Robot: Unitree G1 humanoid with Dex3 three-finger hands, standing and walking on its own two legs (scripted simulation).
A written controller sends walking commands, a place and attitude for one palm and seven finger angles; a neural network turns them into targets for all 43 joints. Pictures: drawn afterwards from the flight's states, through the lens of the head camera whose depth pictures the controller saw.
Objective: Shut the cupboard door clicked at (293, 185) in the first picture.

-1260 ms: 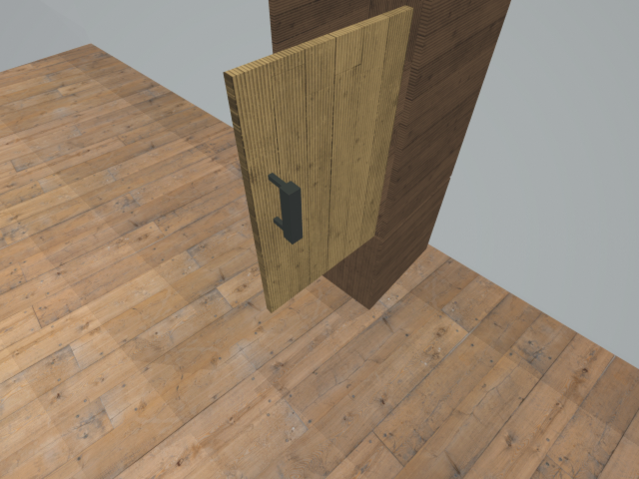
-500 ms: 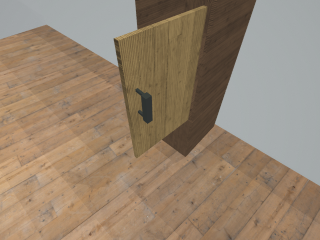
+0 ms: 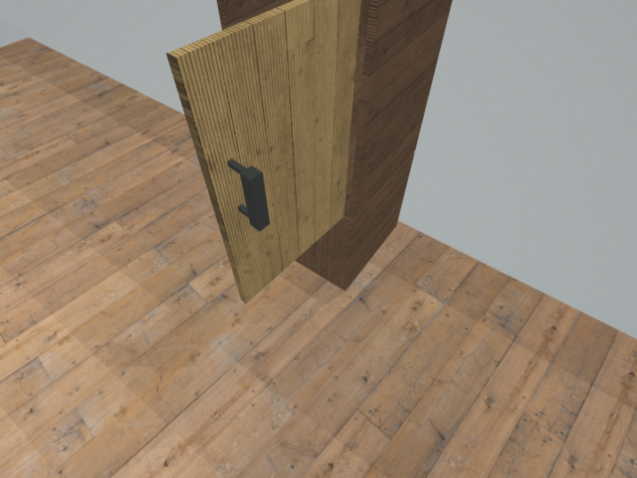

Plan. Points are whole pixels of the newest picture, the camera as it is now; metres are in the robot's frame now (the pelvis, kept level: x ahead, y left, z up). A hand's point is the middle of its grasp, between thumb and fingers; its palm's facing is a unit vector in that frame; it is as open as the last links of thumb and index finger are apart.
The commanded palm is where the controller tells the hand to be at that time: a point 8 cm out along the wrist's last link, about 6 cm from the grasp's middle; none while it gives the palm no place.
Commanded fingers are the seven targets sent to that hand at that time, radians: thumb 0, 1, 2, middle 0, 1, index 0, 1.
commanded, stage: walk to a spot facing it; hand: left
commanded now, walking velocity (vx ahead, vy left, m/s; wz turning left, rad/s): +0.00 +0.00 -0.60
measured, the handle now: (247, 194) +0.54 +0.16 +0.01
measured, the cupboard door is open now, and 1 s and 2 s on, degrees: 85 85 85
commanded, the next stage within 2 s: none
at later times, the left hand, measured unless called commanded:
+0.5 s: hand out of the picture +0.06 +0.18 -0.15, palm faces -0.15 -0.95 -0.27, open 7.4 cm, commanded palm none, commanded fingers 0.00 0.90 0.90 -0.20 -0.30 -0.20 -0.30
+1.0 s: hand (238, 449) +0.18 +0.14 -0.17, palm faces -0.51 -0.81 -0.29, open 7.4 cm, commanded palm none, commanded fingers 0.00 0.90 0.90 -0.20 -0.30 -0.20 -0.30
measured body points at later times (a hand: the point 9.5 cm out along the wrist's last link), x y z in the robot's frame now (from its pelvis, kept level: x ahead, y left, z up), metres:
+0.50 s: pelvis -0.01 -0.02 +0.01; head +0.03 -0.04 +0.46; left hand +0.06 +0.23 -0.13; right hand +0.07 -0.29 -0.13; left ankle +0.02 +0.15 -0.68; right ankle -0.03 -0.10 -0.73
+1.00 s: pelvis -0.02 +0.00 -0.01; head +0.02 -0.03 +0.43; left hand +0.21 +0.18 -0.15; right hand -0.12 -0.27 -0.15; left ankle +0.04 +0.13 -0.70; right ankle -0.06 -0.13 -0.73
